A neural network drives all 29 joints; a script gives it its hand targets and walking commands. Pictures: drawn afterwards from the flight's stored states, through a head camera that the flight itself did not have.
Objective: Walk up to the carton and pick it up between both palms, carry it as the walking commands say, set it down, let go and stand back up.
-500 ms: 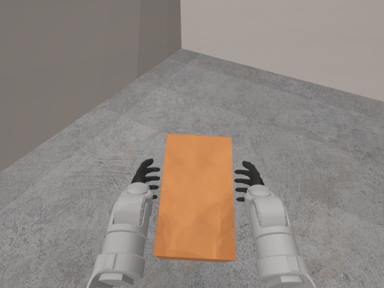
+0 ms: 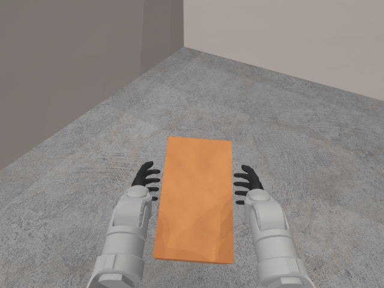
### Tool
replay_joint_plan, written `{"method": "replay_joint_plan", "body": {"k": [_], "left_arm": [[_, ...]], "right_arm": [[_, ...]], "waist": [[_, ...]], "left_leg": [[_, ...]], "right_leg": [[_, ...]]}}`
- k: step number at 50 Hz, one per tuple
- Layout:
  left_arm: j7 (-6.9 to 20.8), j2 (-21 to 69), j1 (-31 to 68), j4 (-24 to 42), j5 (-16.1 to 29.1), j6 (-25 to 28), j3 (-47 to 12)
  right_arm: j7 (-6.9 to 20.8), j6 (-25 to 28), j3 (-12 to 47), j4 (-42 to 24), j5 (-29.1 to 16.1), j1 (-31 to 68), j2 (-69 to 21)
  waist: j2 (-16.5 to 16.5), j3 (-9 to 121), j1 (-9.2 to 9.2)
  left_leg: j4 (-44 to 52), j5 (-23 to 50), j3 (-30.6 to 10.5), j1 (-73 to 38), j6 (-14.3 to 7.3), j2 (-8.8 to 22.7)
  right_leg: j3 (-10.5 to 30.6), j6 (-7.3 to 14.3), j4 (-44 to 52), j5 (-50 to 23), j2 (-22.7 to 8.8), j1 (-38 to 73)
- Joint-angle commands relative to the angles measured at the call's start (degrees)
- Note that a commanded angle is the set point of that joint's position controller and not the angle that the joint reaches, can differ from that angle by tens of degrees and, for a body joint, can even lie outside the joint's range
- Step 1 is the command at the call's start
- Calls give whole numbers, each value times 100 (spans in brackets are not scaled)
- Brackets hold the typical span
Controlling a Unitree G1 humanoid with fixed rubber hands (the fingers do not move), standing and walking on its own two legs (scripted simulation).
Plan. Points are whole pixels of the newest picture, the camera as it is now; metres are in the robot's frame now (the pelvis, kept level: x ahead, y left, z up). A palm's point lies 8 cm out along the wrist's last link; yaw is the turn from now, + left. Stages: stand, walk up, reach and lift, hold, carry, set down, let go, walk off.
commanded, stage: carry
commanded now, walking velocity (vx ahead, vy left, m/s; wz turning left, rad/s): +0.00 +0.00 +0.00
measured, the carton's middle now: (195, 200) +0.34 +0.01 -0.07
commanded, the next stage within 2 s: hold in 0.86 s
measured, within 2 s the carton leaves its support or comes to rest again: neither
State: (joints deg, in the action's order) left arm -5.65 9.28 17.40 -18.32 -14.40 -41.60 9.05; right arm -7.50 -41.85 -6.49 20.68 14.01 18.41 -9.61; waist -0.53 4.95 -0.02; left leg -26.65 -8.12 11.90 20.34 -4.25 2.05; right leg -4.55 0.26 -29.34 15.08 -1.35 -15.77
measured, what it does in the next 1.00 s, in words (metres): stands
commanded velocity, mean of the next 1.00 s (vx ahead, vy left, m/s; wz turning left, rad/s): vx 0.00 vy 0.00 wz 0.00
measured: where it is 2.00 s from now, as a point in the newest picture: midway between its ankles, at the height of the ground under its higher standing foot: outside the picture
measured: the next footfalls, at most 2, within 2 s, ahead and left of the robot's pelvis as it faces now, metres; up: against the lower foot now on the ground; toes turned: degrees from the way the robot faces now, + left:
none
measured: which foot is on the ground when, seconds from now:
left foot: down 0.00-1.00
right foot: down 0.00-1.00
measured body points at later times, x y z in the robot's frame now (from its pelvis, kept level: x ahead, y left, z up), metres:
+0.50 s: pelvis -0.02 +0.00 +0.00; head -0.03 +0.00 +0.45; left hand +0.30 +0.13 +0.02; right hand +0.30 -0.12 +0.02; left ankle +0.07 +0.08 -0.74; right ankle +0.00 -0.11 -0.74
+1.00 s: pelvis -0.02 -0.01 +0.00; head -0.05 +0.00 +0.45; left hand +0.30 +0.13 +0.04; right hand +0.30 -0.13 +0.03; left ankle +0.07 +0.08 -0.74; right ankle +0.00 -0.11 -0.74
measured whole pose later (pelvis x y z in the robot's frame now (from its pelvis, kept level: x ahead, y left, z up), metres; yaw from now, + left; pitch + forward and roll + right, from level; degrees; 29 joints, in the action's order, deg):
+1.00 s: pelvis -0.02 -0.01 +0.00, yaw +0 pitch -5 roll +0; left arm -6.1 10.3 20.6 -19.7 -15.3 -40.9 10.4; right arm -5.5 -39.1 -10.9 23.5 15.2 20.3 -10.2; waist 1.7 0.0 -2.0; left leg -28.5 -8.2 10.0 15.8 -3.1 2.4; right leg -4.6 1.7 -31.6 15.6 -0.4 -11.4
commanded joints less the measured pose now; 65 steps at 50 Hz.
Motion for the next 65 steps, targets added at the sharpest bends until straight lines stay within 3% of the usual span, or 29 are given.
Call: {"method": "replay_joint_plan", "body": {"k": [1,19,43,44,46,49,52,54,60,65], "left_arm": [[1536,5038,3193,570,1614,456,-3016],[1542,4965,3179,395,1601,581,-3011],[1527,4906,3100,406,1585,585,-3007],[1635,5934,3317,725,1893,726,-3339],[1627,6086,3416,662,1773,667,-3319],[1586,6166,3788,369,1489,441,-2965],[1683,6299,3908,-190,1381,270,-2713],[1749,6363,4050,-600,1303,208,-2467],[1841,6434,4215,-1376,1163,209,-1998],[1803,6336,4061,-1316,1090,266,-1881]], "right_arm": [[1517,471,2914,-621,-1562,2951,-5570],[1522,627,2918,-570,-1551,3007,-5460],[1513,620,2988,-634,-1572,2979,-5421],[1696,732,2821,-584,-1378,2857,-6075],[1803,823,3042,-722,-1560,3522,-6107],[1968,758,2833,-209,-1519,4161,-6013],[2009,706,2292,464,-1261,4163,-6006],[2029,707,1961,747,-1116,4329,-5958],[2008,736,1508,912,-1016,4730,-5886],[1991,712,1650,781,-1136,4749,-5984]], "waist": [[-68,1816,17],[-94,1823,18],[-40,1860,37],[477,2112,-107],[264,2090,-188],[7,1606,-401],[-206,1012,-214],[-230,730,-118],[-30,540,36],[144,530,-132]], "left_leg": [[490,588,-1079,-1211,-52,1012],[782,-89,-1199,-949,-24,1051],[600,24,-1098,-852,7,991],[-164,1209,-1671,-3015,247,-260],[-261,1076,-1831,-3203,317,-292],[-304,519,-1845,-3034,376,-346],[-186,-5,-1826,-2854,426,-369],[-115,-358,-1832,-2783,438,-392],[4,-348,-1799,-2876,420,-412],[45,-64,-1736,-2905,375,-440]], "right_leg": [[647,152,498,-48,-685,42],[717,163,531,47,-623,47],[818,212,669,-4,-689,-20],[1069,166,521,-969,431,-218],[1128,253,505,-596,420,-476],[1204,358,520,148,363,-675],[1209,426,584,476,337,-579],[1198,450,617,677,329,-544],[1151,400,726,459,296,-295],[1150,327,779,146,279,-123]]}}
